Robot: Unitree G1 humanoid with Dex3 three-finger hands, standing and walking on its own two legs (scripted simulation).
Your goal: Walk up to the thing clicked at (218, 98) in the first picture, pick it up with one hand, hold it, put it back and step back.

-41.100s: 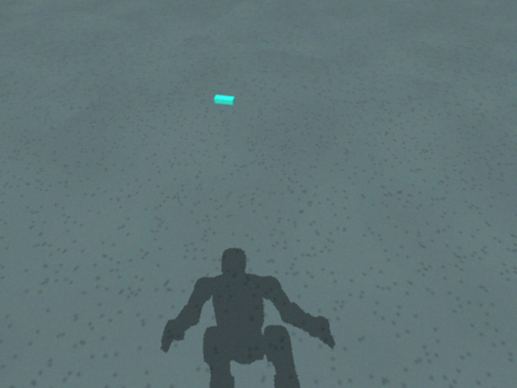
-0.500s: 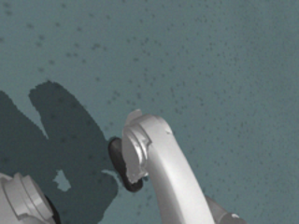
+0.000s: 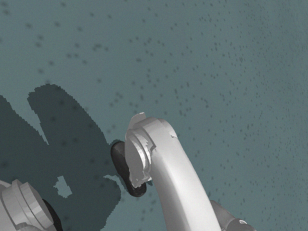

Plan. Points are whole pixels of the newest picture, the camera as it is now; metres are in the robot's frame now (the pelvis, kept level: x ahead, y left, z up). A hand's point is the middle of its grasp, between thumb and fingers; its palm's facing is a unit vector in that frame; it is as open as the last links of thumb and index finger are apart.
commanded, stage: settle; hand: left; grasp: from above
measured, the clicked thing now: out of the picture +0.50 +0.34 -0.29
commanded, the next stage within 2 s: lift in 0.90 s
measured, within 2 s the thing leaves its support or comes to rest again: leaves its support in 0.34 s
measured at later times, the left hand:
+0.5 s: hand out of the picture +0.49 +0.35 -0.23, palm faces -0.42 -0.15 -0.90, open 8.3 cm
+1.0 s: hand out of the picture +0.48 +0.35 -0.15, palm faces -0.45 -0.12 -0.88, open 8.3 cm
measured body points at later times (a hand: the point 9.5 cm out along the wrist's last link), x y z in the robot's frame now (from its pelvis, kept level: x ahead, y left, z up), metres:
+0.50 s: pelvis +0.01 +0.00 +0.00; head +0.29 +0.15 +0.32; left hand +0.51 +0.35 -0.18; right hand +0.06 -0.26 -0.04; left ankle +0.06 +0.12 -0.28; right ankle +0.14 -0.14 -0.28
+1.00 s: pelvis +0.00 -0.01 +0.02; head +0.25 +0.12 +0.37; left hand +0.50 +0.35 -0.10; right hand +0.09 -0.28 -0.05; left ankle +0.06 +0.12 -0.28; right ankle +0.14 -0.14 -0.28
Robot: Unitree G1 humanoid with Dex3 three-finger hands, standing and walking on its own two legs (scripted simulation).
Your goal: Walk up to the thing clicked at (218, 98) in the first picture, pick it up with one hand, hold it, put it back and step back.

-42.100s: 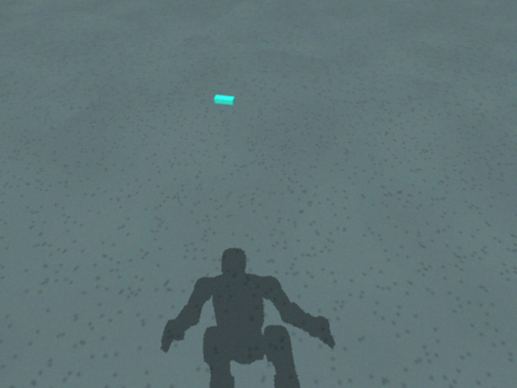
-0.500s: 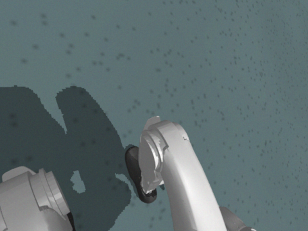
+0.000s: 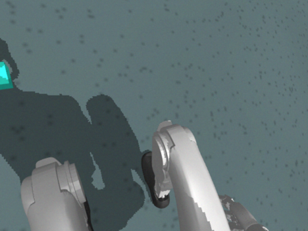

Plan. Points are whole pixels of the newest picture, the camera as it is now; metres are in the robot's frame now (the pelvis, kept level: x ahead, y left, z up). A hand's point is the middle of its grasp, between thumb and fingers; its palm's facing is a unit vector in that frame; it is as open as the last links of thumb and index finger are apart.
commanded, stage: lift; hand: left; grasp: from above
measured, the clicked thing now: out of the picture +0.52 +0.31 -0.21
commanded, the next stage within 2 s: hold in 1.74 s
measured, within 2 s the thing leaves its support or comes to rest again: neither
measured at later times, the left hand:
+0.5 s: hand out of the picture +0.46 +0.32 -0.08, palm faces -0.48 -0.10 -0.87, open 8.3 cm
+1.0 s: hand out of the picture +0.37 +0.29 +0.12, palm faces -0.44 -0.13 -0.89, open 8.3 cm
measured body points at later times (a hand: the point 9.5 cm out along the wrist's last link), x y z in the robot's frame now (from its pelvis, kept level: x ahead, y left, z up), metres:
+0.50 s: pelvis +0.00 +0.00 +0.05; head +0.23 +0.09 +0.43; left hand +0.48 +0.32 -0.03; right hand +0.07 -0.28 -0.04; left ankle +0.07 +0.12 -0.30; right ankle +0.13 -0.15 -0.29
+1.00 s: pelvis +0.00 +0.00 +0.21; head +0.16 +0.04 +0.63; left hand +0.39 +0.30 +0.17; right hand +0.16 -0.25 +0.08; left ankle +0.07 +0.12 -0.30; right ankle +0.13 -0.15 -0.30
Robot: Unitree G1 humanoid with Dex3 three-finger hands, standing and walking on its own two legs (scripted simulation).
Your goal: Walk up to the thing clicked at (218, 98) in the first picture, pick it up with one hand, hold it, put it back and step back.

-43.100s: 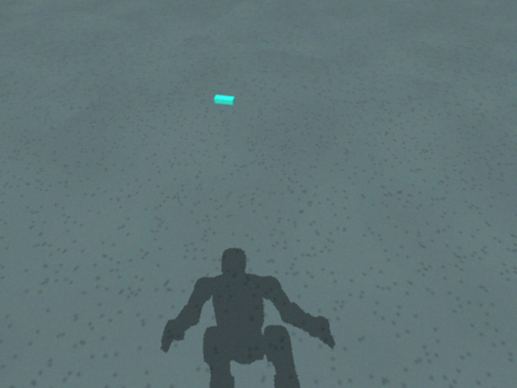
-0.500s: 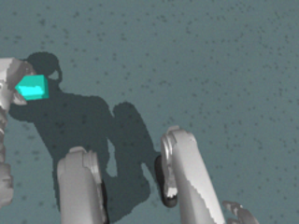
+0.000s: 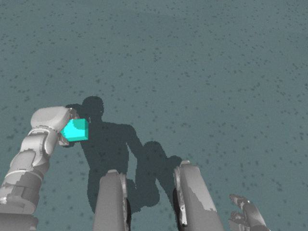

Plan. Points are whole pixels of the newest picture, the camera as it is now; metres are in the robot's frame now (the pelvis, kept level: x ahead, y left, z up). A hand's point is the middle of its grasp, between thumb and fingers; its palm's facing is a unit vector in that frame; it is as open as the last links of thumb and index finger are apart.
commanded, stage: lift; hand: left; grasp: from above
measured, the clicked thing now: (62, 131) +0.42 +0.25 -0.12
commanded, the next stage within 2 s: hold in 0.74 s
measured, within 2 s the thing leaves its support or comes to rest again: neither
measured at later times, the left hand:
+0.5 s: hand (51, 123) +0.37 +0.20 +0.07, palm faces -0.46 -0.08 -0.88, open 8.3 cm
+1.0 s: hand (30, 101) +0.38 +0.21 +0.13, palm faces -0.48 -0.07 -0.87, open 8.3 cm
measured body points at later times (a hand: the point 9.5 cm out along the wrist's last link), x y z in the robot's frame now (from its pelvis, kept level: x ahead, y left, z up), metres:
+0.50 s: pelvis +0.04 -0.02 +0.15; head +0.11 -0.02 +0.60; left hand +0.39 +0.20 +0.12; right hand +0.13 -0.30 +0.03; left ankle +0.08 +0.11 -0.50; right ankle +0.10 -0.16 -0.50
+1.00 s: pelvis +0.08 -0.01 +0.21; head +0.12 -0.02 +0.66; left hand +0.40 +0.21 +0.18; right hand +0.18 -0.27 +0.08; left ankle +0.08 +0.11 -0.50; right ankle +0.10 -0.16 -0.50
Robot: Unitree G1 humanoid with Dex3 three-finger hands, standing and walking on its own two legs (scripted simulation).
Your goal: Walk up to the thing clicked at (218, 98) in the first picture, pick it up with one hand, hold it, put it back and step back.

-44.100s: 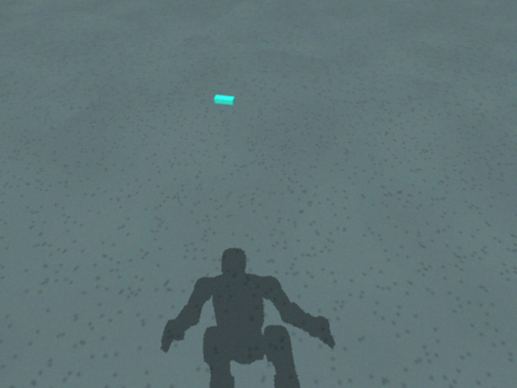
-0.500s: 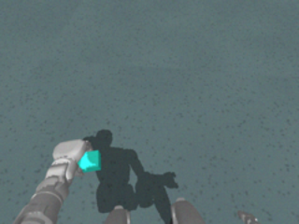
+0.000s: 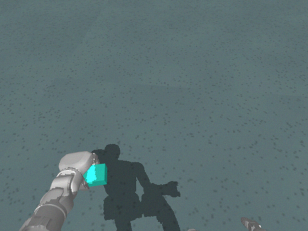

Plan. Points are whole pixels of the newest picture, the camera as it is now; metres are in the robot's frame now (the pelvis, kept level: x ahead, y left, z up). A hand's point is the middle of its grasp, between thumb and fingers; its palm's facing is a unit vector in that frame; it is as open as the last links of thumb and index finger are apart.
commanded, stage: hold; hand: left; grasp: from above
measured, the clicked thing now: (83, 176) +0.32 +0.23 -0.11
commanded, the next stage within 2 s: crouch in 1.74 s
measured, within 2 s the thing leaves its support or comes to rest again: neither
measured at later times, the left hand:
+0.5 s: hand (79, 171) +0.31 +0.22 -0.05, palm faces -0.47 -0.06 -0.88, open 8.3 cm
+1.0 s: hand (77, 181) +0.27 +0.21 -0.03, palm faces -0.47 -0.05 -0.88, open 8.3 cm
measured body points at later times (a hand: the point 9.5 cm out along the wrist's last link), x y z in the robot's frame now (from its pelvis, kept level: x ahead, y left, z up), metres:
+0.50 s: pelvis +0.01 +0.00 +0.01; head +0.03 -0.01 +0.46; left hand +0.33 +0.22 +0.00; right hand +0.12 -0.27 -0.11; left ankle +0.00 +0.12 -0.71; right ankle +0.02 -0.15 -0.71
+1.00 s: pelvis -0.01 -0.01 +0.02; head +0.00 -0.03 +0.47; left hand +0.29 +0.21 +0.02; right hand +0.13 -0.27 -0.09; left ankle +0.00 +0.12 -0.71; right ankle +0.02 -0.15 -0.71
